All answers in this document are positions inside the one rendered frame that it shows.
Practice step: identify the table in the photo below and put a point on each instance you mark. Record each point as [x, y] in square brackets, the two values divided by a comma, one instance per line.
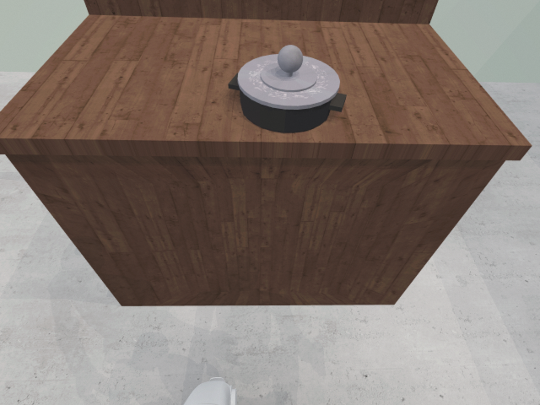
[131, 138]

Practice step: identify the lid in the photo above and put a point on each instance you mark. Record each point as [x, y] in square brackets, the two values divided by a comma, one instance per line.
[313, 84]

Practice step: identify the knob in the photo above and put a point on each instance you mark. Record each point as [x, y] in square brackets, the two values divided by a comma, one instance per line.
[290, 58]

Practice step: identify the pot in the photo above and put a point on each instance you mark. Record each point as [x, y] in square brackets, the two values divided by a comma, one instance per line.
[286, 121]

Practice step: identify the robot left thigh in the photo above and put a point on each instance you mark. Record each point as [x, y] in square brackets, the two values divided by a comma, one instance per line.
[213, 393]

